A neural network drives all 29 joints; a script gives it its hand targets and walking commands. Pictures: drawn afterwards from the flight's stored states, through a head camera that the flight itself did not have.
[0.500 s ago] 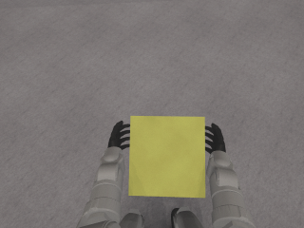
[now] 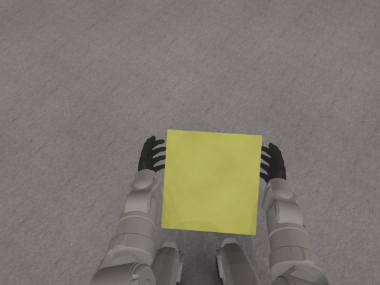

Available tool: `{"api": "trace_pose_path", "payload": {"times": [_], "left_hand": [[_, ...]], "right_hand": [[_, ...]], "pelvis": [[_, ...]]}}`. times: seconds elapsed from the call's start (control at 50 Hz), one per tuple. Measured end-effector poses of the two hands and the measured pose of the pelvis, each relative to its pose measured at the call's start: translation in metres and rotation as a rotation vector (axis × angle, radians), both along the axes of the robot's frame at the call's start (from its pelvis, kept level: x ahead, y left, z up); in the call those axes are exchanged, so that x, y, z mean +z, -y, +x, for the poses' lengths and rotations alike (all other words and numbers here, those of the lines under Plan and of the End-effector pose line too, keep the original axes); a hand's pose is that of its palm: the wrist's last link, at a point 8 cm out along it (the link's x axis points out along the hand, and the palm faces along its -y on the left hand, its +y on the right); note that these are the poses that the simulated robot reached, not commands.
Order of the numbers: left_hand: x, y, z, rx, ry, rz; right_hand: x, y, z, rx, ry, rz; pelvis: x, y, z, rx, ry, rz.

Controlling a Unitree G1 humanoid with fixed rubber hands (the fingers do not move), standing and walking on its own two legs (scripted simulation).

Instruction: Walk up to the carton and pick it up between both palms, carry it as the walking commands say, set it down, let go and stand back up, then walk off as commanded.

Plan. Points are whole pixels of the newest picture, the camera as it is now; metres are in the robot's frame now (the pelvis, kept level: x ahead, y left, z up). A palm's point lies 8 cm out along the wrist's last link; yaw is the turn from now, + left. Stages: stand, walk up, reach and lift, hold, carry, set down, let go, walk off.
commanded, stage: set down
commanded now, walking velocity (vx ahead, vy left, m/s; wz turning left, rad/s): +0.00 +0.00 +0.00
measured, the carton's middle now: (208, 173) +0.39 -0.03 -0.17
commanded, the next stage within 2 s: none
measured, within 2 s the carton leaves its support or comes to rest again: neither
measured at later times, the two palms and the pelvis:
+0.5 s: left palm (154, 172) +0.39 +0.12 -0.17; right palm (260, 180) +0.37 -0.16 -0.17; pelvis -0.03 -0.01 -0.08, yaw +1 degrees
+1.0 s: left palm (156, 176) +0.41 +0.12 -0.26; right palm (249, 179) +0.39 -0.16 -0.25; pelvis -0.05 +0.00 -0.15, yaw +1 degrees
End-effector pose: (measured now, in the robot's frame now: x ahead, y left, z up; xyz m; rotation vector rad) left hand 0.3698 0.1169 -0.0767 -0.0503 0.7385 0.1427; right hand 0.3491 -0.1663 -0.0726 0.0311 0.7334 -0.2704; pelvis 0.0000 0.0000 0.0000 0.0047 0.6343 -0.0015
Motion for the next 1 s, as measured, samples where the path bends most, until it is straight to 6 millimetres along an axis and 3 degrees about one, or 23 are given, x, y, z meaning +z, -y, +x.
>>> {"api": "trace_pose_path", "payload": {"times": [0.26,0.56,1.0], "left_hand": [[-0.051,-0.002,0.005,0.041,0.020,0.012],[-0.101,0.002,0.026,0.019,0.035,0.024],[-0.181,-0.006,0.036,0.047,0.026,0.034]], "right_hand": [[-0.052,-0.004,0.007,0.004,0.015,0.017],[-0.107,0.000,0.024,-0.006,0.022,-0.007],[-0.181,-0.008,0.045,0.041,0.010,-0.018]], "pelvis": [[-0.036,0.005,-0.008,0.011,-0.107,-0.003],[-0.089,0.005,-0.029,0.013,-0.138,-0.002],[-0.153,0.003,-0.050,0.025,-0.170,-0.015]]}}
